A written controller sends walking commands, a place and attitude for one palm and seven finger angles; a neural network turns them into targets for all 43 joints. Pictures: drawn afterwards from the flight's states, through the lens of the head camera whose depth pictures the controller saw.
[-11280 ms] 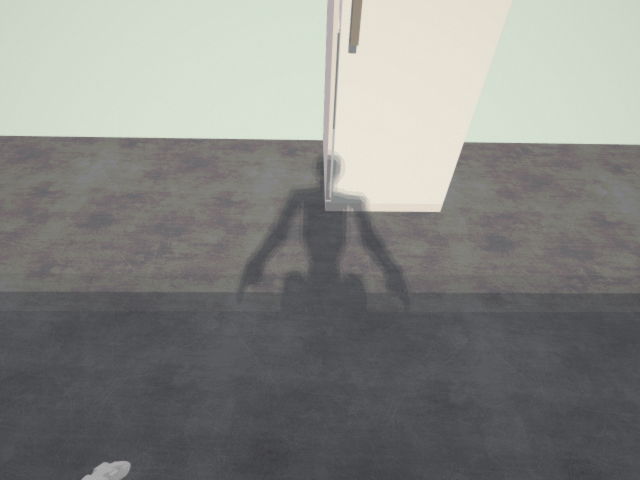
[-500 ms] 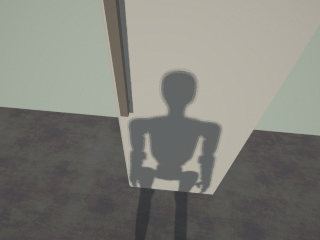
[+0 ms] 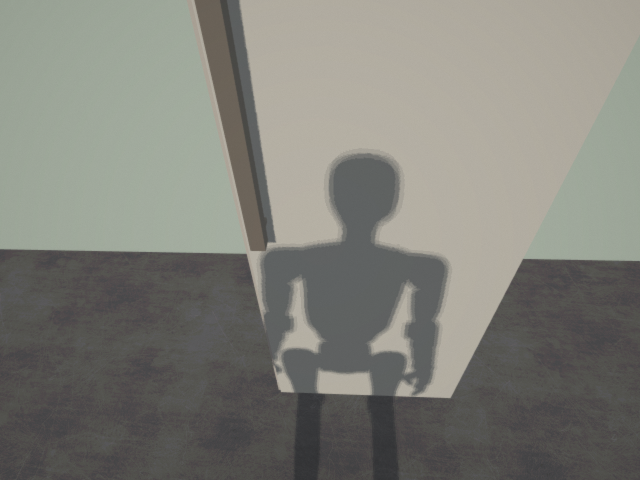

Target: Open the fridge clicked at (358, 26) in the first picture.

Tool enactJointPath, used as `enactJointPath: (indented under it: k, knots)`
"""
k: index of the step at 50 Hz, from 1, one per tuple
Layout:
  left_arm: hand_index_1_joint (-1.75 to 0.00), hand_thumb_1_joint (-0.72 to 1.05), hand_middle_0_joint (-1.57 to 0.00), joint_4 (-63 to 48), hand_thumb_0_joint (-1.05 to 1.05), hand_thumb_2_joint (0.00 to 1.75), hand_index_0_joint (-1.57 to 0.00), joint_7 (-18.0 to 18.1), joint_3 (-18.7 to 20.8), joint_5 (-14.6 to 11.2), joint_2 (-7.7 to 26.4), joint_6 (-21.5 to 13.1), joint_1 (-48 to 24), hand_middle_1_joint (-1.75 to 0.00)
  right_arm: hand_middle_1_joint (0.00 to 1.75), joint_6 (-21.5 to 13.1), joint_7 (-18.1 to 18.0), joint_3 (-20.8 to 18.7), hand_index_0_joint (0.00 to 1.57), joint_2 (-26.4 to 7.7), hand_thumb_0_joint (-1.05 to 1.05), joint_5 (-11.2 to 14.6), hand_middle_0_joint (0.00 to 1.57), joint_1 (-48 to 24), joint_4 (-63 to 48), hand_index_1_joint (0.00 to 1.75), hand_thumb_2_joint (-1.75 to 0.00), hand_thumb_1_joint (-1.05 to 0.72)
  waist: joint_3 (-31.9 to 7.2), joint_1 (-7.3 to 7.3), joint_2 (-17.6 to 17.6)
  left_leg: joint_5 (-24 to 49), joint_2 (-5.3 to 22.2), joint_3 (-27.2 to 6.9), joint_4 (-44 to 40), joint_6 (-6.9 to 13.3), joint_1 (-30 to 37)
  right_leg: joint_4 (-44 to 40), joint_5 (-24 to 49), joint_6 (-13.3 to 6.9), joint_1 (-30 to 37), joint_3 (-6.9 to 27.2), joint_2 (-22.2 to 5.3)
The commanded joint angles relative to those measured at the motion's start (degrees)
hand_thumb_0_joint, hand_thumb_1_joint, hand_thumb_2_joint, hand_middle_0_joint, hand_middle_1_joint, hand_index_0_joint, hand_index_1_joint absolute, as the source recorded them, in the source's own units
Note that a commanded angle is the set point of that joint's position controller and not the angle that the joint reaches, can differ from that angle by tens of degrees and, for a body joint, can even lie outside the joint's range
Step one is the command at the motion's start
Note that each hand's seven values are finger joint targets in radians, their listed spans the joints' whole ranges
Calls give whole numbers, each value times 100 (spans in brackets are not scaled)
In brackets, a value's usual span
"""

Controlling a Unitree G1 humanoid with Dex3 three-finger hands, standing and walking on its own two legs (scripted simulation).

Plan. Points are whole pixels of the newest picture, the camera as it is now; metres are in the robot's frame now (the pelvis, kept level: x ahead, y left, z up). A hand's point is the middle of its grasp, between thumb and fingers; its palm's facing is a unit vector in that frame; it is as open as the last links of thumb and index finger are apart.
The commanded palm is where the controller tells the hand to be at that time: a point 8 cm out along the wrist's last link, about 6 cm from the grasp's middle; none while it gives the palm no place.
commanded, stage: come to a stop and stand still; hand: left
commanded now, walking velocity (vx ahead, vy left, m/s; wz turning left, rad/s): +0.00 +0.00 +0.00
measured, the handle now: (241, 128) +0.49 +0.13 +0.22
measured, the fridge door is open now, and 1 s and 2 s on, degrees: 0 0 0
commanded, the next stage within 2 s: look again from close up in 0.20 s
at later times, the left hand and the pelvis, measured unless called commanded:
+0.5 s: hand out of the picture +0.01 +0.16 -0.17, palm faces -0.01 -0.98 -0.18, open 7.3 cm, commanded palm none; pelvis +0.01 -0.01 +0.01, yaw -1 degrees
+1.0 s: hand out of the picture +0.02 +0.17 -0.17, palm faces -0.01 -0.98 -0.20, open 7.3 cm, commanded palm none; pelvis +0.01 -0.01 +0.01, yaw -1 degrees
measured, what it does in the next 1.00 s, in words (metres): stands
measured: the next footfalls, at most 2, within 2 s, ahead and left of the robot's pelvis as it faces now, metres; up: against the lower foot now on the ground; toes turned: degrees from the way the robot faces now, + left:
none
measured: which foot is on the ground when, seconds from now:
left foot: down 0.00-1.00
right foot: down 0.00-1.00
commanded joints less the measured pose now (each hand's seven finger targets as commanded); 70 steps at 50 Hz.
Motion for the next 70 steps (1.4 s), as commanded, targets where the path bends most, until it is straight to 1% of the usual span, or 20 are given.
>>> enactJointPath:
  k: [1,10,13,22,30,50,53,54,55,56,57,58,59,61,63,64,65,66,67,70]
  knots:
    - [-30,90,-20,-185,0,90,-20,-3,97,-7,565,-49,355,-30,30,-180,-49,-71,20,-561,0,31,20,159,-264,30,-90,-90,527,65,-298,178,765,-935,-1035,-31,47,-569,593,-366,-335,315,-244]
    - [-30,90,-20,-186,0,90,-20,-39,99,-9,696,8,264,-30,30,-157,-55,-74,20,-669,0,44,20,-89,-221,30,-90,-90,545,66,-178,166,767,-833,-1098,-67,233,-756,635,-327,-294,355,-286]
    - [-30,90,-20,-152,0,90,-20,-42,102,-10,729,-6,261,-30,30,-172,-62,-75,20,-680,0,49,20,-132,-187,30,-90,-90,340,62,-163,551,753,-771,-976,-72,427,-766,899,-322,-188,379,-326]
    - [-30,90,-20,-63,0,90,-20,-38,97,-8,772,-15,254,-30,30,-159,-74,-86,20,-714,0,71,20,-244,-94,30,-90,-90,274,53,-270,844,776,-696,-878,-79,576,-857,1152,-310,-92,424,-356]
    - [-30,90,-20,16,0,90,-20,-44,83,-14,732,16,274,-30,30,-135,-76,-77,20,-682,0,67,20,-285,2,30,-90,-90,500,74,-184,491,807,-717,-1035,-100,509,-936,862,-301,-194,413,-332]
    - [-30,90,-20,24,0,90,-20,-53,110,-20,801,-1,182,-30,30,-139,-72,-99,20,-708,0,59,20,-286,97,30,-90,-90,430,84,-271,546,812,-725,-1104,-113,599,-1035,855,-327,-144,444,-367]
    - [-30,90,-20,7,0,90,-20,-51,122,-15,839,-18,169,-30,30,-150,-73,-104,20,-721,0,62,20,-294,105,30,-90,-90,360,87,-298,772,806,-682,-1035,-119,632,-1022,1059,-332,-76,470,-383]
    - [-30,90,-20,136,0,90,-20,162,51,43,706,-56,456,-30,30,-139,-38,-80,20,-807,0,117,20,-610,-289,30,-90,-90,597,166,-294,1306,916,-577,-8,-266,326,-1062,1770,-227,-286,547,-550]
    - [-32,88,-20,-8689,0,89,-20,123,951,-1116,2183,-1197,-3696,-32,30,-880,-284,-220,20,-1648,0,440,20,-375,-2342,30,-90,-90,-2277,-518,481,1456,198,-727,-551,-284,1826,-416,1781,-298,101,-173,73]
    - [-33,85,-20,-8527,0,88,-20,322,1219,-805,2454,-1100,-2781,-33,30,-1358,-513,66,20,-1072,0,468,20,-1003,-2151,30,-90,-90,-1662,-68,1389,1465,388,-455,-640,-380,2030,-129,1080,-334,-194,-163,164]
    - [-34,83,-21,-7207,0,87,-21,473,688,-794,1464,-883,-1159,-34,30,-1591,-517,-35,20,-1167,0,325,20,-730,-1925,30,-90,-90,-1709,27,1238,1081,513,-701,-799,-476,1585,55,358,-335,-323,-457,150]
    - [-36,81,-21,-5657,0,86,-21,465,-137,-840,77,-314,665,-36,30,-1635,-421,-12,20,-823,0,469,20,-715,-1764,30,-90,-90,-585,-105,614,199,554,-823,-934,-365,965,-51,171,-265,-832,-467,170]
    - [-37,78,-21,-6868,0,85,-21,366,127,-1166,377,-406,-157,-37,30,-1658,-388,-70,20,-1146,0,506,20,-681,-2197,30,-90,-90,-187,-122,547,-361,430,-941,-860,-320,502,-191,233,-251,-770,-508,132]
    - [-40,74,-21,-6603,0,83,-21,86,616,-1103,826,-994,-251,-40,30,-1761,-411,-200,20,-1248,0,397,20,-858,-2508,30,-90,-90,192,-223,-105,-459,254,-889,-389,-299,78,-345,63,-236,-1045,-489,153]
    - [-43,69,-22,-5071,0,81,-22,-428,931,-1279,507,-1567,1139,-43,30,-1647,-311,-297,20,-1198,0,268,20,-903,-2612,30,-90,-90,559,105,-1520,-252,222,-767,168,-371,-816,1,-280,-230,-1752,-653,298]
    - [-45,67,-22,-4608,0,80,-22,-818,975,-1385,391,-1924,1549,-45,30,-1590,-231,-331,20,-1212,0,237,20,-1027,-2715,30,-90,-90,595,207,-1987,-248,180,-698,478,-395,-1293,247,-376,-230,-2027,-629,301]
    - [-47,64,-22,-4549,0,79,-22,-1251,1104,-1500,458,-2300,1831,-47,30,-1544,-158,-399,20,-1225,0,231,20,-1092,-2851,30,-90,-90,426,330,-2161,-233,136,-604,737,-416,-1583,452,-356,-241,-2049,-530,276]
    - [-48,62,-22,-4294,0,78,-22,-1729,1342,-1559,706,-2546,2048,-48,30,-1495,-54,-467,20,-1288,0,276,20,-1110,-3060,30,-90,-90,338,458,-1807,-27,90,-526,894,-441,-1604,603,16,-309,-1850,-367,222]
    - [-50,60,-22,-4365,0,77,-22,-2197,1357,-1663,894,-2678,1838,-50,30,-1485,-4,-486,20,-1385,0,282,20,-1256,-3337,30,-90,-90,142,372,-1601,-4,6,-449,1097,-440,-1666,692,280,-311,-1692,-243,141]
    - [-54,53,-23,-5125,0,74,-23,-2710,2056,-1884,1580,-2293,1382,-54,30,-1415,-64,-466,20,-1341,0,438,20,-1432,-3872,30,-90,-90,-824,572,-640,72,-133,-250,1397,-313,-1767,788,545,-218,-1294,103,15]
